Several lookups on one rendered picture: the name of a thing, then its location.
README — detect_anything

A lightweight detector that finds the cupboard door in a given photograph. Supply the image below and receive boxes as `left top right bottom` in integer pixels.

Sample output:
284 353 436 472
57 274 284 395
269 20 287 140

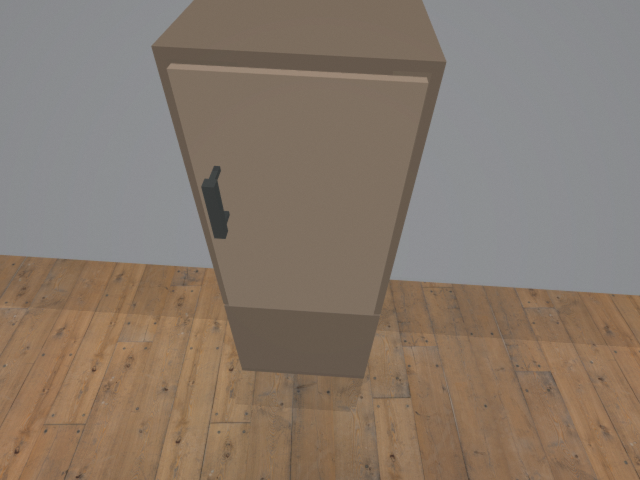
167 63 428 315

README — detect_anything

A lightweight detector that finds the handle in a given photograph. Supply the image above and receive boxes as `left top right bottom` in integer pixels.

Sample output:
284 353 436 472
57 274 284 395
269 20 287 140
201 166 230 239

